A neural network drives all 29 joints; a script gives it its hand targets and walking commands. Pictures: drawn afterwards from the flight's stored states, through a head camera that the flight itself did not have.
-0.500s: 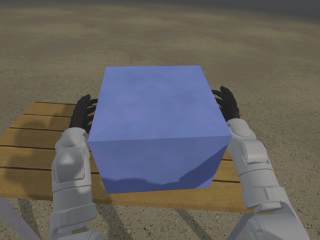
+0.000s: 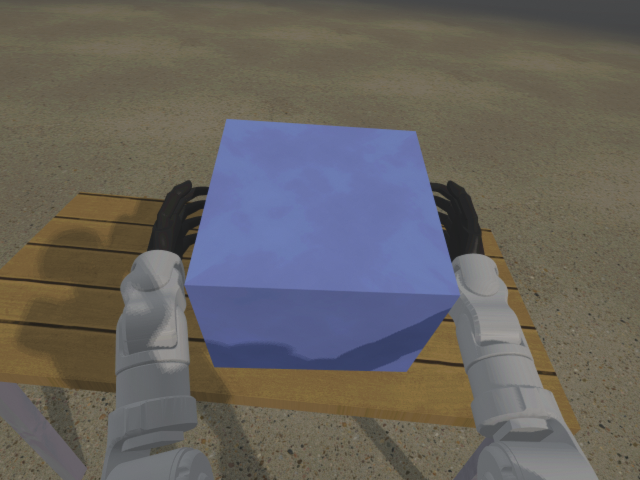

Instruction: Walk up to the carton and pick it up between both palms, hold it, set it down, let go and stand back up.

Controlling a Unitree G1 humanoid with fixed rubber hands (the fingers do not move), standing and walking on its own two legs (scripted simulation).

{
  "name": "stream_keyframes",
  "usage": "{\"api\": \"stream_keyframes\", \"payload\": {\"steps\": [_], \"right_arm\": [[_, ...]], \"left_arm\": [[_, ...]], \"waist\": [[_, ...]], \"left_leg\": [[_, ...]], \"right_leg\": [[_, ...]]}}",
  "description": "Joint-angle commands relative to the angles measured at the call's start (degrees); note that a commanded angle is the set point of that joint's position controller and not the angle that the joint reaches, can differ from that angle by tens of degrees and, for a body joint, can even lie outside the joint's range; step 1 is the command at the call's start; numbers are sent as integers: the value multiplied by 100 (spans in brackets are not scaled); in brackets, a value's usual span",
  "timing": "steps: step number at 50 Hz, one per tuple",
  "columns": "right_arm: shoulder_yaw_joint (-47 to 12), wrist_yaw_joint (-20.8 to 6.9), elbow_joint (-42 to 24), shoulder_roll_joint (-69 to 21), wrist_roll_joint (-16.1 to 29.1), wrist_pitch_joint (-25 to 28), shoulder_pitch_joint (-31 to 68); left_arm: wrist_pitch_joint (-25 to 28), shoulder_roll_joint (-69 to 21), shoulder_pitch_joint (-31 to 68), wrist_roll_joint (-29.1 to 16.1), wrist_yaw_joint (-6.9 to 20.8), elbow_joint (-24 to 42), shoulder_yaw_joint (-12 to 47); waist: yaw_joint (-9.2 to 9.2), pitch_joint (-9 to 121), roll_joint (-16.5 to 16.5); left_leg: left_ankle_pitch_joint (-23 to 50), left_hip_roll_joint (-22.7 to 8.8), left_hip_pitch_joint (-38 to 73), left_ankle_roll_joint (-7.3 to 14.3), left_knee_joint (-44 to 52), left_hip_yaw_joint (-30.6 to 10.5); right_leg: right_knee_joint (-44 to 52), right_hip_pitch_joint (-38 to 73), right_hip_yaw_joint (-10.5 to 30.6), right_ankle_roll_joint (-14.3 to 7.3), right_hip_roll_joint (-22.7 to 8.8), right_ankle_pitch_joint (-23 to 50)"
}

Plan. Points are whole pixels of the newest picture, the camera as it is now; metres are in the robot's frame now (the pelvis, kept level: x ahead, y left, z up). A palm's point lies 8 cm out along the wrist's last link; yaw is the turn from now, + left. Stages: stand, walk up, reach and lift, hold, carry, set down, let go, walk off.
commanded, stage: set down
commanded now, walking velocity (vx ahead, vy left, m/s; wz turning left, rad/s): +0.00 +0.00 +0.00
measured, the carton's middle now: (317, 246) +0.40 +0.01 +0.14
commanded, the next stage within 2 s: none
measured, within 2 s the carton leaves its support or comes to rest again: neither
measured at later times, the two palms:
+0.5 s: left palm (181, 266) +0.37 +0.19 +0.13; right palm (452, 262) +0.37 -0.17 +0.14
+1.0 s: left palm (195, 273) +0.39 +0.18 +0.09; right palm (450, 273) +0.38 -0.18 +0.11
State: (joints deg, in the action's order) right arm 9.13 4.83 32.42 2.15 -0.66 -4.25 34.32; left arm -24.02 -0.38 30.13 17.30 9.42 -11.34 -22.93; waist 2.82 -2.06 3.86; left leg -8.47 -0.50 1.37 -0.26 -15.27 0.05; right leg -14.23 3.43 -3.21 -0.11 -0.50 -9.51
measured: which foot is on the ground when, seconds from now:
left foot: down 0.00-1.00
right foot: down 0.00-1.00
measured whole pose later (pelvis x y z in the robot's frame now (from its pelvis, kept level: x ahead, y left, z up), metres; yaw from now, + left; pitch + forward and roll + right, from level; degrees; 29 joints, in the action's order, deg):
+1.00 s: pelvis +0.01 +0.00 +0.00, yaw -1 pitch -3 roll +0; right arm 16.7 3.5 44.1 1.6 -8.0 8.3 33.8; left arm -8.2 0.9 33.2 14.8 4.9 -33.7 -21.2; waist 1.1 -3.0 3.3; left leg -8.6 -0.7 -3.2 0.0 -15.0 1.6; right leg -13.1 -0.9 -3.5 0.3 -0.7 -8.9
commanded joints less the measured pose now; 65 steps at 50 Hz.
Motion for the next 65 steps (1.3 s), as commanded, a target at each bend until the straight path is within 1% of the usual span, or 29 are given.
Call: {"api": "stream_keyframes", "payload": {"steps": [1,4,7,11,13,15,17,19,24,28,30,31,32,33,36,42,44,45,47,48,50,53,56,57,58,59,61,62,65], "right_arm": [[-1863,-455,-1226,-2298,73,785,3005],[-2075,-400,-1414,-2304,161,1047,2899],[-2125,-378,-1375,-2247,210,1080,2702],[-2270,-342,-1259,-2278,298,1048,2533],[-2337,-340,-1341,-2315,363,1099,2492],[-2334,-355,-1218,-2240,400,1074,2409],[-2163,-374,-993,-2194,302,993,2324],[-2072,-358,-965,-2192,160,939,2279],[-2057,-402,-1144,-2262,146,1168,2506],[-1793,-494,-769,-2138,11,1225,2372],[-1641,-518,-358,-2157,-132,1159,2199],[-1586,-518,-370,-2201,-208,1163,2197],[-1535,-533,-368,-2260,-247,1197,2325],[-1444,-550,-291,-2280,-344,1209,2382],[-1433,-610,-267,-2438,-429,1341,2537],[-1033,-657,124,-2576,-722,1517,2623],[-992,-695,210,-2602,-784,1608,2734],[-1065,-706,330,-2601,-748,1599,2640],[-953,-686,561,-2643,-861,1535,2514],[-900,-688,678,-2654,-880,1491,2517],[-847,-682,603,-2698,-932,1558,2568],[-645,-698,677,-2686,-1002,1609,2660],[-751,-721,686,-2784,-995,1733,2614],[-796,-726,776,-2812,-948,1789,2518],[-843,-729,796,-2821,-924,1834,2514],[-795,-717,972,-2843,-968,1821,2421],[-751,-706,1107,-2870,-1021,1786,2397],[-820,-713,1021,-2905,-994,1808,2400],[-860,-663,878,-2955,-1012,1882,2634]], "left_arm": [[204,-2103,2568,-485,438,87,2504],[445,-2253,2616,-733,280,443,2981],[525,-2241,2459,-732,207,311,3076],[562,-2230,2422,-749,204,435,3067],[611,-2260,2352,-772,169,528,3103],[633,-2191,2275,-739,127,409,3103],[590,-2173,2211,-603,166,126,2911],[526,-2115,2070,-528,261,-41,2680],[752,-2341,2438,-709,180,218,2988],[897,-2354,2468,-680,63,-119,2977],[909,-2256,2300,-479,77,-533,2690],[923,-2242,2376,-506,114,-547,2627],[979,-2213,2516,-504,120,-579,2582],[1005,-2271,2552,-497,138,-718,2531],[1230,-2351,2862,-509,105,-837,2504],[1606,-2408,3157,-522,-15,-1362,2458],[1753,-2507,3279,-548,-80,-1490,2479],[1777,-2444,3141,-477,-83,-1629,2345],[1813,-2362,3187,-401,-38,-1797,2168],[1811,-2311,3193,-356,-17,-1961,2022],[1860,-2351,3210,-367,7,-2021,2027],[1935,-2459,3344,-351,-24,-2087,2070],[2130,-2503,3403,-382,-89,-1962,2162],[2222,-2563,3461,-462,-141,-1829,2321],[2286,-2556,3431,-475,-178,-1900,2359],[2338,-2556,3503,-475,-197,-1957,2403],[2358,-2554,3434,-446,-170,-2204,2264],[2363,-2532,3330,-420,-163,-2250,2241],[2417,-2561,3366,-468,-119,-2333,2188]], "waist": [[-14,1370,-222],[74,2000,-397],[132,1949,-412],[82,2025,-395],[51,2032,-366],[49,1798,-486],[38,1427,-390],[12,1323,-131],[69,2041,-415],[53,1857,-561],[0,1365,-495],[16,1446,-338],[-71,1468,-341],[-28,1396,-221],[-100,1861,-338],[-98,1992,-402],[-98,2202,-385],[-181,2097,-369],[-141,1834,-211],[-214,1589,-150],[-219,1754,-195],[-134,1971,-367],[-192,2334,-452],[-108,2595,-551],[-126,2682,-556],[-24,2629,-567],[-13,2375,-401],[-121,2369,-419],[-165,2447,-202]], "left_leg": [[868,196,49,15,56,490],[1741,178,491,-161,-215,414],[1846,203,458,-215,-273,375],[1835,213,303,-244,-238,353],[2148,209,343,-269,-305,326],[2104,218,304,-307,-291,313],[1620,203,175,-236,-128,321],[1343,191,2,-130,-30,367],[2043,156,358,-311,-240,348],[1963,118,565,-394,-240,334],[1657,134,392,-299,-139,369],[1390,144,268,-240,-64,410],[1211,162,97,-210,-1,427],[1117,144,58,-183,47,448],[1342,154,80,-212,7,494],[1132,150,-27,-223,38,520],[1420,108,132,-256,-39,496],[1542,116,132,-225,-60,514],[1114,134,-154,-142,86,535],[847,139,-328,-84,173,566],[1095,136,-287,-106,110,581],[1197,128,-164,-194,61,588],[1879,103,17,-282,-141,561],[2226,98,172,-356,-236,532],[2365,99,206,-365,-288,523],[2306,100,195,-385,-303,510],[1991,98,11,-302,-201,488],[2059,104,-68,-285,-215,512],[1950,120,-425,-226,-161,524]], "right_leg": [[113,273,-390,207,165,825],[-30,357,-447,186,230,1558],[-26,314,-405,224,207,1787],[-83,512,-389,269,193,2030],[-139,587,-402,269,228,2328],[-113,523,-381,221,226,2212],[14,395,-366,232,193,1748],[16,490,-348,288,180,1753],[-98,451,-428,233,259,2151],[56,5,-477,144,277,1481],[123,-32,-433,161,216,1350],[113,72,-426,212,195,1296],[83,135,-406,244,158,1295],[90,126,-416,260,174,1270],[21,259,-399,261,153,1594],[27,137,-380,281,133,1458],[17,31,-415,243,180,1584],[1,100,-377,246,159,1738],[27,205,-350,287,133,1523],[52,195,-308,312,110,1323],[0,241,-299,330,110,1650],[41,137,-339,261,141,1523],[-88,168,-364,228,188,2068],[-139,176,-375,204,217,2349],[-134,164,-357,184,232,2422],[-126,92,-354,188,234,2385],[-76,60,-316,233,192,2244],[-129,166,-297,229,184,2387],[-226,425,-259,286,172,2719]]}}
